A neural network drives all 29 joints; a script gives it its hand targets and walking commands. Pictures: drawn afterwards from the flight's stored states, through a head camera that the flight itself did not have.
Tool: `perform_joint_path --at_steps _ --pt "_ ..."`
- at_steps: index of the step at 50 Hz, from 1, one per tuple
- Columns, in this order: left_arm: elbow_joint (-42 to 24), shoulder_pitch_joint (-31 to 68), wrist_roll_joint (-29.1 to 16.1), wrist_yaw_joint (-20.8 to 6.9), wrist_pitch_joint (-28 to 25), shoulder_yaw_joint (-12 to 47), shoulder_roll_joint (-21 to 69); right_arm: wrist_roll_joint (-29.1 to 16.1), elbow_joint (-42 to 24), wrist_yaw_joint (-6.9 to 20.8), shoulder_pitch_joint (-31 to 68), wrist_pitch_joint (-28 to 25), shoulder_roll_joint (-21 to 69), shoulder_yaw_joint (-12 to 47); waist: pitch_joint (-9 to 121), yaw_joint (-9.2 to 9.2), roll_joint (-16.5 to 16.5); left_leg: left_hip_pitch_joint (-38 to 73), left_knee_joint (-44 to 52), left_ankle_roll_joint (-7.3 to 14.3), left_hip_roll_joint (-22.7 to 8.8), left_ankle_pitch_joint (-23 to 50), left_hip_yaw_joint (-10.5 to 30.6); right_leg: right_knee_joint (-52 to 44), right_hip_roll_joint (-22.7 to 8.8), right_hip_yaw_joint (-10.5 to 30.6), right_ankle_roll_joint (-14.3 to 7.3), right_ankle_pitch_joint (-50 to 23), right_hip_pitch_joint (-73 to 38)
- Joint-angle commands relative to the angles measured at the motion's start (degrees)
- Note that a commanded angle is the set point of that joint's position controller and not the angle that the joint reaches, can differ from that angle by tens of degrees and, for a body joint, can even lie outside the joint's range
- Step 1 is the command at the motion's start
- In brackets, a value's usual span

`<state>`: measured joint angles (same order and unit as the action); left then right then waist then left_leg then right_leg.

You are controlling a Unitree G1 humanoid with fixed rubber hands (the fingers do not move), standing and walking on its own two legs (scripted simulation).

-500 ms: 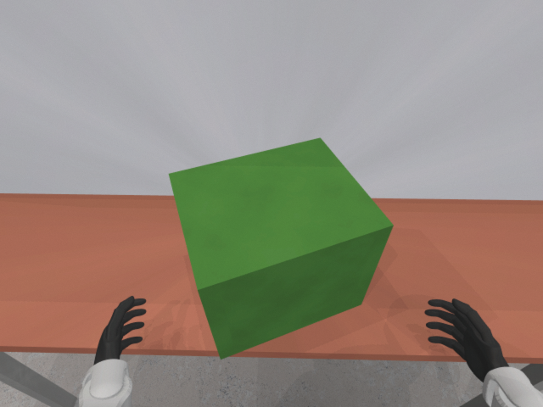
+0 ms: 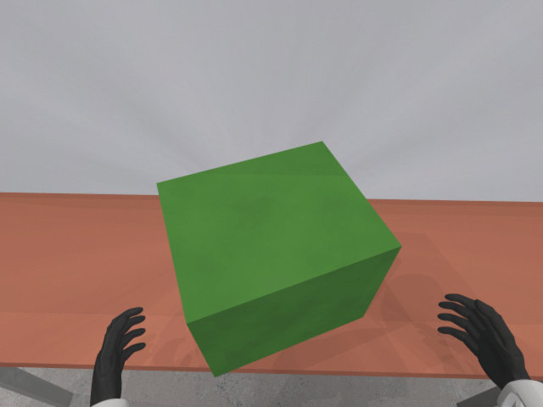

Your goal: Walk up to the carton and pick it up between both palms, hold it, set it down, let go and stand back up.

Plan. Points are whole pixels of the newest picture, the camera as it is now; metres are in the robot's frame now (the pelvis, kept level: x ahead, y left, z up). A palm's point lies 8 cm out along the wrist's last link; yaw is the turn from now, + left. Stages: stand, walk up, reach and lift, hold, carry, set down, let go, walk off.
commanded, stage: reach and lift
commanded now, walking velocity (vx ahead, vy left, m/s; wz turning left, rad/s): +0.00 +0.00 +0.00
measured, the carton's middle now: (269, 256) +0.34 +0.02 +0.00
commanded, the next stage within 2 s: none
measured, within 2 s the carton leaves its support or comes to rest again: neither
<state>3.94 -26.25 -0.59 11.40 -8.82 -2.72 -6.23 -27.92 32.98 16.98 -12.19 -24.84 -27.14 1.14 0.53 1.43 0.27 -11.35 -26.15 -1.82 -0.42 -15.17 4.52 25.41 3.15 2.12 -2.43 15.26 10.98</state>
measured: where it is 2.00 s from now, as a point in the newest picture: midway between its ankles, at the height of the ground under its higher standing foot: outside the picture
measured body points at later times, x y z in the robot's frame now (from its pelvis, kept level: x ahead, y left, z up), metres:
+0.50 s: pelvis +0.00 +0.00 +0.00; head +0.01 +0.01 +0.45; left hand +0.26 +0.22 +0.03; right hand +0.25 -0.29 +0.03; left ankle -0.02 +0.14 -0.74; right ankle -0.02 -0.10 -0.74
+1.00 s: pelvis -0.04 +0.00 +0.00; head -0.04 +0.01 +0.45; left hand +0.28 +0.21 +0.09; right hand +0.31 -0.25 +0.09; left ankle -0.02 +0.14 -0.74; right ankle -0.02 -0.10 -0.74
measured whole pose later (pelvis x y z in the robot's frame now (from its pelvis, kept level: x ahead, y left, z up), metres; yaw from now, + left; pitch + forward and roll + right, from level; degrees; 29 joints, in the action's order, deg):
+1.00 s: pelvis -0.04 +0.00 +0.00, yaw +0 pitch -1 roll +0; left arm 7.7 14.1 -0.6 15.4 23.6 -4.2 -6.0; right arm -28.6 30.3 15.1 17.7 4.6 -31.7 1.2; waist -0.7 -2.1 0.3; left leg -11.3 -24.5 -2.0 -0.7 -12.3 4.5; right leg 23.8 3.4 2.1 -2.5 11.4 11.1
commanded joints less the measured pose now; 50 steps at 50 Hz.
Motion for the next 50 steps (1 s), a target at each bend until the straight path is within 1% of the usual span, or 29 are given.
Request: perform_joint_path --at_steps 1,2,4,7,10,11,12,13,14,16,19,21,24,25,26,27,29,30,35,37,39,40,42,43,46,47,48,49,50 --pt "-9.3 11.2 -3.8 2.6 -0.5 3.1 1.7 -1.7 -10.3 0.8 8.5 0.5 -16.8 0.4 4.9 -5.15 3.9 1.3 4.1 0.6 0.2 9.3 -5.0 -6.8 0.2 1.3 -2.5 -6.6 3.1" --pt "-10.2 13.2 -4.7 2.9 0.0 3.8 1.8 -1.5 -11.0 0.9 10.3 1.4 -17.1 -0.2 5.2 -4.64 4.3 1.0 4.9 0.7 0.0 6.8 -5.2 -6.8 0.0 1.3 -2.3 -4.8 3.9" --pt "-9.6 16.6 -5.1 3.7 2.0 4.6 1.9 -1.3 -10.9 1.2 13.4 3.1 -17.1 -0.7 4.0 -4.77 4.4 -0.5 6.0 1.1 -0.1 1.3 -5.2 -7.2 -0.6 1.3 -2.3 -0.2 5.8" --pt "-8.0 22.9 -4.6 4.5 4.9 4.1 1.6 -0.8 -13.0 1.3 18.1 5.7 -16.6 -1.3 3.6 -6.66 3.6 -3.0 7.6 1.4 0.0 -5.4 -5.3 -7.6 -1.9 2.7 -2.1 5.9 6.4" --pt "-6.3 24.3 -4.1 5.0 8.8 3.3 1.7 -1.0 -14.1 1.5 21.4 8.2 -17.7 -1.6 3.6 -8.30 3.4 -4.1 8.2 1.5 -0.2 -5.3 -5.8 -7.5 -2.2 3.1 -2.1 5.5 6.6" --pt "-5.4 25.3 -4.1 4.8 10.1 3.0 2.1 -0.4 -13.6 1.3 22.3 9.1 -18.2 -2.1 3.7 -8.16 4.2 -3.8 8.6 1.3 -0.2 -4.3 -5.7 -7.7 -1.9 3.0 -2.2 4.1 5.9" --pt "-6.2 26.8 -3.7 4.8 11.1 1.8 1.1 -0.6 -14.4 1.0 23.8 9.8 -18.7 -1.8 4.6 -9.06 3.3 -3.8 8.3 1.0 0.0 -2.6 -6.1 -7.3 -2.0 3.4 -1.9 2.0 5.6" --pt "-6.2 25.4 -3.5 4.5 12.3 1.6 1.4 -0.5 -14.4 0.7 22.6 10.4 -18.4 -1.5 5.2 -9.11 2.9 -2.9 8.1 0.9 0.2 0.6 -6.6 -6.9 -1.6 3.0 -1.8 -2.3 3.2" --pt "-6.0 25.0 -3.3 4.2 13.5 1.1 1.4 -0.9 -13.7 0.5 22.1 11.1 -19.3 -1.7 5.3 -8.62 2.8 -1.8 8.0 0.7 0.2 3.9 -6.7 -6.9 -1.2 2.5 -1.9 -6.1 2.3" --pt "-7.7 24.1 -3.0 3.5 15.3 -0.6 1.2 -1.1 -14.0 -0.3 20.2 11.9 -20.2 -1.1 7.2 -8.73 3.8 -0.1 7.0 0.5 0.7 10.9 -7.1 -6.5 -0.4 2.4 -1.8 -14.0 -1.2" --pt "-11.0 24.8 -2.1 2.7 17.2 -3.2 0.1 -2.7 -12.3 -1.4 20.0 13.1 -20.6 0.0 10.0 -8.74 1.3 1.9 5.2 -0.9 1.1 21.6 -7.2 -5.4 0.4 2.6 -2.1 -26.3 -6.3" --pt "-14.0 24.3 -2.1 2.1 18.1 -4.2 0.0 -3.3 -14.1 -2.0 20.5 13.3 -21.8 0.6 11.7 -8.44 1.5 3.4 4.3 -1.6 1.3 28.4 -7.4 -5.1 0.7 2.4 -2.2 -35.1 -9.4" --pt "-19.4 25.7 -2.5 1.7 17.7 -5.2 -1.6 -4.2 -17.8 -2.8 22.9 13.0 -21.1 0.5 15.6 -8.32 1.4 4.2 3.4 -1.9 1.4 32.3 -6.9 -3.9 0.2 3.1 -1.8 -41.9 -12.1" --pt "-20.0 23.4 -2.4 1.8 17.7 -5.0 -1.0 -4.5 -17.6 -2.8 20.8 12.9 -21.2 0.6 14.9 -7.92 1.7 4.0 3.4 -1.8 1.6 32.5 -6.7 -3.8 0.0 3.2 -1.7 -43.9 -12.9" --pt "-21.4 25.5 -2.6 1.5 17.2 -5.1 -1.7 -4.6 -19.8 -3.0 23.1 12.7 -20.9 0.7 16.1 -7.84 2.4 4.0 3.4 -1.8 1.5 32.7 -6.6 -3.5 -0.2 3.3 -1.7 -44.8 -13.2" --pt "-21.6 22.6 -2.8 1.4 17.5 -5.4 -1.5 -4.9 -19.7 -3.0 21.5 12.8 -20.6 0.9 15.1 -7.82 2.5 3.9 3.3 -1.8 1.5 33.1 -6.5 -3.5 -0.5 3.5 -1.5 -46.3 -13.3" --pt "-21.3 25.0 -2.9 1.4 17.3 -5.5 -1.7 -4.6 -17.6 -3.0 23.6 13.1 -20.3 0.6 14.6 -7.46 1.9 3.0 3.5 -1.9 1.4 31.4 -6.0 -3.4 -0.5 3.5 -1.5 -43.6 -12.3" --pt "-20.4 25.7 -2.8 1.3 17.6 -5.7 -1.4 -4.8 -18.1 -2.9 24.4 13.4 -20.2 1.1 14.2 -8.32 1.9 2.6 3.8 -1.7 1.3 30.3 -6.1 -3.7 -0.5 3.7 -1.7 -42.3 -12.0" --pt "-14.2 32.7 -2.4 1.8 22.2 -6.1 -1.0 -4.2 -10.5 -2.4 32.7 17.6 -21.0 0.4 8.2 -9.22 -0.6 2.1 6.6 -1.4 0.5 21.6 -6.4 -7.1 0.7 3.5 -3.4 -23.8 -5.9" --pt "-14.2 36.8 -2.8 2.3 23.8 -6.2 -0.9 -4.2 -11.2 -2.2 36.2 19.1 -21.3 -0.1 8.3 -10.21 -0.9 0.9 7.7 -1.0 0.4 17.6 -6.7 -7.6 0.7 3.6 -3.5 -17.9 -4.4" --pt "-12.0 44.0 -3.6 2.9 25.4 -7.3 -2.0 -2.9 -12.0 -2.2 43.1 21.1 -20.9 -1.1 9.3 -11.23 0.8 -1.8 8.8 -0.2 0.4 10.6 -6.9 -7.8 0.1 4.3 -3.1 -11.1 -3.6" --pt "-11.5 44.9 -3.9 3.3 26.1 -7.5 -2.2 -2.8 -11.8 -2.1 43.9 22.0 -21.1 -1.7 9.3 -11.41 0.3 -2.4 9.4 0.1 0.2 7.8 -6.8 -8.0 -0.1 4.6 -2.8 -8.4 -3.0" --pt "-7.6 53.2 -4.3 4.1 28.4 -8.3 -2.8 -1.1 -9.9 -1.9 51.1 24.6 -20.7 -2.9 7.7 -12.25 1.3 -6.0 10.8 0.7 -0.2 -1.2 -6.9 -8.8 -1.1 5.6 -2.2 2.2 -0.4" --pt "-7.9 54.9 -4.5 4.6 29.2 -8.7 -3.1 0.0 -10.1 -1.8 51.8 25.4 -20.5 -3.4 8.3 -12.63 1.6 -7.1 11.2 0.7 -0.4 -3.0 -6.8 -9.0 -1.5 5.8 -1.8 4.7 0.1" --pt "-5.6 63.2 -4.6 5.7 32.3 -10.2 -4.5 1.1 -7.4 -1.7 57.6 29.1 -19.9 -3.9 9.8 -12.82 1.8 -8.5 11.4 0.6 -0.6 -5.5 -6.4 -9.3 -2.4 6.4 -1.4 8.4 1.3" --pt "-5.9 64.6 -5.3 5.9 33.3 -10.1 -4.7 2.0 -7.1 -2.0 58.4 30.0 -20.6 -4.8 11.0 -12.06 2.3 -8.5 11.3 0.5 -0.7 -5.3 -6.1 -9.3 -2.6 6.6 -1.4 7.8 0.7" --pt "-5.8 63.5 -5.1 6.1 34.4 -10.2 -4.2 1.7 -5.3 -2.0 57.8 30.9 -20.5 -4.1 10.7 -12.24 1.5 -7.3 11.4 0.2 -0.7 -2.8 -6.1 -9.3 -2.5 6.2 -1.4 5.0 0.0" --pt "-5.2 64.9 -4.8 5.9 35.6 -10.6 -4.2 1.9 -3.2 -2.3 58.8 31.9 -20.3 -4.0 11.0 -11.71 1.5 -7.3 11.1 0.1 -0.7 -2.4 -6.0 -9.1 -2.4 6.2 -1.4 4.6 -0.8" --pt "-4.9 65.1 -4.9 5.7 36.8 -10.4 -4.1 2.0 -1.9 -2.4 58.7 33.0 -20.7 -3.7 10.9 -11.07 1.5 -6.6 11.2 -0.2 -0.6 -0.3 -6.0 -8.9 -2.2 5.5 -1.3 0.5 -1.7"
